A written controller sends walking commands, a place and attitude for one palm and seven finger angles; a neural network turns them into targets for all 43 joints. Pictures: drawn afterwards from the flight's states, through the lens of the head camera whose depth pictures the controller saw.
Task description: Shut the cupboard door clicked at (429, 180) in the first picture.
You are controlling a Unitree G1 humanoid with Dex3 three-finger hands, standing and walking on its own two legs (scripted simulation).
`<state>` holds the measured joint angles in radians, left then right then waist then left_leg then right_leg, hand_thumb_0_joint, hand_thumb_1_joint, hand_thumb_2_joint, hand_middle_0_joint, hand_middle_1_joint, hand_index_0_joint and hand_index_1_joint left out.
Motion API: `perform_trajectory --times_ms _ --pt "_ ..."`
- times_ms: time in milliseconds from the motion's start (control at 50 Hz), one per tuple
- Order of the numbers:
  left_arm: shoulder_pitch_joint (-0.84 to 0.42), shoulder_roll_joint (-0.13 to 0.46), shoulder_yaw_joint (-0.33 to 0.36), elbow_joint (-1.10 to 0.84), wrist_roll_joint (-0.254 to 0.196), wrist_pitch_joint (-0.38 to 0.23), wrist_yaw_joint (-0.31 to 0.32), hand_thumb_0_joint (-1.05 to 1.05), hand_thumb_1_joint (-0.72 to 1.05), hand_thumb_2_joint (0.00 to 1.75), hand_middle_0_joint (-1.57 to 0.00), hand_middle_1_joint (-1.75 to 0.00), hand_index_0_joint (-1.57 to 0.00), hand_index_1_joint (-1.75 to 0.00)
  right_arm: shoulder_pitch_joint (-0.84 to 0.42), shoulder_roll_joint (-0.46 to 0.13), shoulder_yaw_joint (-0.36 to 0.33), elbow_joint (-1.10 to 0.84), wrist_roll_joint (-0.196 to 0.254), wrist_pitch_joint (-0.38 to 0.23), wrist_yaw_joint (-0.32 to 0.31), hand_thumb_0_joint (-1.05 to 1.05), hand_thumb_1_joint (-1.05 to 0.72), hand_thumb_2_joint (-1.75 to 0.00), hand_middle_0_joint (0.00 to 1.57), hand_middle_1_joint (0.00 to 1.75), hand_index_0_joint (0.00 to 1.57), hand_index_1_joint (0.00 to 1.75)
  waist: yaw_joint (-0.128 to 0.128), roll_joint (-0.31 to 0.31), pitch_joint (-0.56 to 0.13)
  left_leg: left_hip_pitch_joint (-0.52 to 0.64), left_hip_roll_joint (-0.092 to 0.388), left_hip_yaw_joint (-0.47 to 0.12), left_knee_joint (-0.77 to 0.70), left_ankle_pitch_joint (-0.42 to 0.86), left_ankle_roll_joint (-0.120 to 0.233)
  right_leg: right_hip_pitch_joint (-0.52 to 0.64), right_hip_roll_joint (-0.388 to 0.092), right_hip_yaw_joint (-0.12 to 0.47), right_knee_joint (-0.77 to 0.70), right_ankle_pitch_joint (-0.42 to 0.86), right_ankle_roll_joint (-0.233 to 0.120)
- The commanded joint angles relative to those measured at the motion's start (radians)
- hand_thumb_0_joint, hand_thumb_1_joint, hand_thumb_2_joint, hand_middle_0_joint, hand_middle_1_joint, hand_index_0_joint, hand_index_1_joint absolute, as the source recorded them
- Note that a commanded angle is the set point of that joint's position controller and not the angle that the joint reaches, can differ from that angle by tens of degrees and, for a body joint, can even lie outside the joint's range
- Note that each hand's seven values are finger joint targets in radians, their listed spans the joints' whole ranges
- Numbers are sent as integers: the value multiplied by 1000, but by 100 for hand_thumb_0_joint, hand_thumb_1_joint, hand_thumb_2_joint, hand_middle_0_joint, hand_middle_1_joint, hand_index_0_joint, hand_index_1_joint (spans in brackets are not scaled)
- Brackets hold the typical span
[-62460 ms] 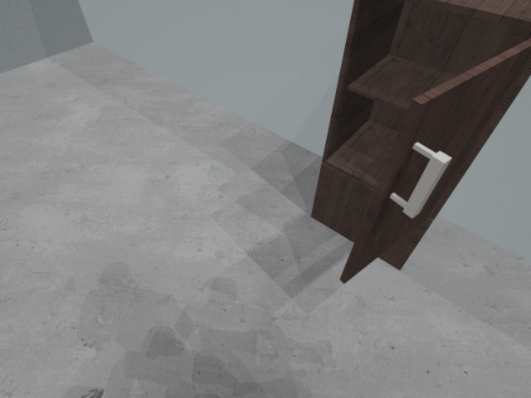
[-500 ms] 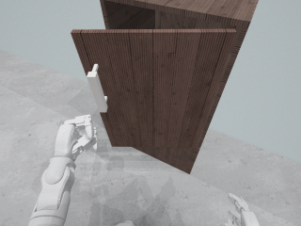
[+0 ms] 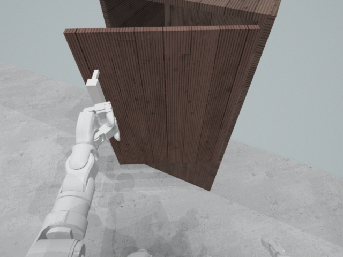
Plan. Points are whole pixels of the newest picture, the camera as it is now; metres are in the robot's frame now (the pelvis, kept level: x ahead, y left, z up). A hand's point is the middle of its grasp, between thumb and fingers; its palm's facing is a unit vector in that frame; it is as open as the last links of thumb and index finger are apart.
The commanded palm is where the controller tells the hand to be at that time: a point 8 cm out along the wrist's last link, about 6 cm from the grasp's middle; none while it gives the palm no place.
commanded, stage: bring the fist close to the handle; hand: left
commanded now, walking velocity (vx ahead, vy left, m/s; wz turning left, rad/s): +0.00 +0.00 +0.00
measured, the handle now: (102, 99) +0.49 +0.20 +0.08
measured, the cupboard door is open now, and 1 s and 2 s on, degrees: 26 21 10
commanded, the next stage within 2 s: push the door shut along its arc in 0.30 s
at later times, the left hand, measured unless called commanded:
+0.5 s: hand (110, 128) +0.39 +0.16 +0.08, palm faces +0.04 -1.00 -0.01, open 3.1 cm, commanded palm +0.37 +0.20 +0.08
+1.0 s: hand (116, 109) +0.45 +0.15 +0.09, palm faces -0.09 -1.00 -0.01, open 3.1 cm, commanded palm +0.44 +0.20 +0.08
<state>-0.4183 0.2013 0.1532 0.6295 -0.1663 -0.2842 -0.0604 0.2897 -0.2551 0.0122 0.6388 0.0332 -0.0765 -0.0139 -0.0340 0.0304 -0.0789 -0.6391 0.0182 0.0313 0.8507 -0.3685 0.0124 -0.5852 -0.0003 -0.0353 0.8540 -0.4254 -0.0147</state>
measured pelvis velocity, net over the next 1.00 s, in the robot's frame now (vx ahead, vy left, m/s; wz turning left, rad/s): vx -0.01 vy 0.01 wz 0.00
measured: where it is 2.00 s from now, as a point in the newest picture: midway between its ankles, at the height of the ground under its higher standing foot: outside the picture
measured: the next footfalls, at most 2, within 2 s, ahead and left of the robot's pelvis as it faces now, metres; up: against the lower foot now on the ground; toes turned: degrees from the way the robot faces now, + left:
none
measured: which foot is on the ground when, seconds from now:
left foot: down 0.00-1.00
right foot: down 0.00-1.00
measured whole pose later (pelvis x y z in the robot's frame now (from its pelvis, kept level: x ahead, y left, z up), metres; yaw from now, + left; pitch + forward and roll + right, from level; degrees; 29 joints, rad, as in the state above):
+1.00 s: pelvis -0.01 +0.01 -0.01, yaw +0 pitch +13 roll -1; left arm -0.80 0.34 0.23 1.08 -0.17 -0.37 -0.24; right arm 0.36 -0.28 0.01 0.68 0.04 -0.04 -0.01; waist -0.09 0.03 -0.08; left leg -0.80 0.02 0.02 0.94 -0.38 0.02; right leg -0.73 0.00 -0.05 0.92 -0.43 -0.01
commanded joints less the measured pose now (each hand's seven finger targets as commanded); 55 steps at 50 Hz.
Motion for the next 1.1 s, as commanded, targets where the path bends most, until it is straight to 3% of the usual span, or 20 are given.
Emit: perform_trajectory --times_ms 0,60,100,180,220,280,320,380,420,460,520,540,680,720,800,840,920,1020,1060,1080 --pt "-279 154 58 -236 -7 -91 2 0 90 90 -130 -150 -130 -150 -2 -128 -55 -139 0 -37 1 0 -90 -90 20 30 20 30 22 -44 -349 217 -15 -21 -97 263 10 128 18 15 -105 383 -4" --pt "-301 140 38 -226 -5 -91 3 0 90 90 -130 -150 -130 -150 1 -130 -54 -134 2 -30 1 0 -90 -90 20 30 20 30 4 -58 -292 199 -12 -23 -105 214 13 97 20 14 -122 334 -1" --pt "-324 131 31 -243 -6 -96 9 0 90 90 -130 -150 -130 -150 -3 -130 -56 -137 2 -28 0 0 -90 -90 20 30 20 30 0 -44 -294 207 -14 -22 -109 190 14 89 22 15 -127 306 0" --pt "-364 168 55 -233 -7 -104 11 0 90 90 -130 -150 -130 -150 -5 -131 -55 -126 1 -26 -10 0 -90 -90 20 30 20 30 -9 -60 -294 195 -15 -20 -110 153 18 94 20 25 -141 272 4" --pt "-371 212 83 -225 -3 -110 7 0 90 90 -130 -150 -130 -150 -8 -136 -53 -123 0 -25 -16 0 -90 -90 20 30 20 30 -1 -30 -297 190 -17 -20 -111 139 18 98 19 32 -142 254 2" --pt "-394 142 23 -197 -11 -110 -12 0 90 90 -130 -150 -130 -150 -15 -127 -49 -122 6 -28 -13 0 -90 -90 20 30 20 30 -12 2 -285 204 -18 -22 -111 135 15 73 19 25 -141 251 -1" --pt "-380 171 51 -166 -14 -107 -16 0 90 90 -130 -150 -130 -150 -4 -136 -53 -117 4 -29 -15 0 -90 -90 20 30 20 30 -8 -31 -300 207 -16 -31 -107 140 16 73 24 21 -139 249 -2" --pt "-380 142 36 -150 -23 -101 -24 0 90 90 -130 -150 -130 -150 -5 -133 -52 -123 7 -31 -12 0 -90 -90 20 30 20 30 -5 -41 -291 202 -16 -33 -110 145 14 71 22 15 -137 257 -3" --pt "-395 170 44 -134 -13 -98 -30 0 90 90 -130 -150 -130 -150 4 -143 -53 -122 5 -27 -13 0 -90 -90 20 30 20 30 -14 -50 -296 203 -15 -34 -102 152 17 64 23 17 -133 267 -1" --pt "-504 171 24 -114 -5 -102 -41 0 90 90 -130 -150 -130 -150 7 -139 -49 -110 8 -23 -15 0 -90 -90 20 30 20 30 -39 -40 -269 195 -12 -44 -104 124 15 29 21 14 -131 236 0" --pt "-562 203 46 -97 -4 -114 -51 0 90 90 -130 -150 -130 -150 16 -147 -51 -107 5 -24 -19 0 -90 -90 20 30 20 30 -34 4 -326 226 -14 -49 -88 149 12 21 24 15 -113 253 -6" --pt "-601 199 35 -76 -4 -116 -57 0 90 90 -130 -150 -130 -150 17 -143 -48 -100 7 -22 -19 0 -90 -90 20 30 20 30 -47 14 -322 228 -12 -54 -85 145 10 6 22 13 -110 247 -6" --pt "-699 213 50 115 -2 -118 -90 0 90 90 -130 -150 -130 -150 56 -153 -49 -83 6 -17 -13 0 -90 -90 20 30 20 30 -60 -19 -331 192 -12 -63 -68 139 10 -36 27 9 -92 234 -8" --pt "-708 284 109 155 -1 -122 -102 0 90 90 -130 -150 -130 -150 79 -165 -52 -81 0 -9 -13 0 -90 -90 20 30 20 30 -52 -50 -345 165 -14 -61 -61 148 14 -14 29 15 -88 248 -6" --pt "-790 257 69 183 -3 -135 -145 0 90 90 -130 -150 -130 -150 99 -165 -56 -75 2 -4 -10 0 -90 -90 20 30 20 30 -76 -16 -367 183 -9 -68 -43 166 12 -58 30 13 -74 252 -9" --pt "-834 229 35 171 -2 -145 -162 0 90 90 -130 -150 -130 -150 108 -165 -58 -72 1 -5 -7 0 -90 -90 20 30 20 30 -86 34 -388 215 -8 -73 -35 184 10 -90 31 10 -65 251 -11" --pt "-901 315 93 231 -9 -139 -184 0 90 90 -130 -150 -130 -150 135 -182 -60 -51 -1 -1 -14 0 -90 -90 20 30 20 30 -107 -34 -376 145 -8 -71 -21 137 21 -86 34 21 -71 226 -5" --pt "-953 349 101 292 -2 -132 -221 0 90 90 -130 -150 -130 -150 158 -188 -58 -40 -2 0 -16 0 -90 -90 20 30 20 30 -118 10 -398 129 -6 -79 -4 123 22 -120 36 24 -60 196 -8" --pt "-995 336 79 288 -2 -133 -236 0 90 90 -130 -150 -130 -150 163 -188 -58 -35 -2 -2 -13 0 -90 -90 20 30 20 30 -132 56 -421 156 -3 -86 7 138 19 -156 34 21 -51 196 -9" --pt "-992 331 74 305 -3 -130 -242 0 90 90 -130 -150 -130 -150 167 -189 -58 -33 -2 -3 -11 0 -90 -90 20 30 20 30 -135 47 -416 150 -2 -90 9 129 18 -167 36 20 -51 183 -9"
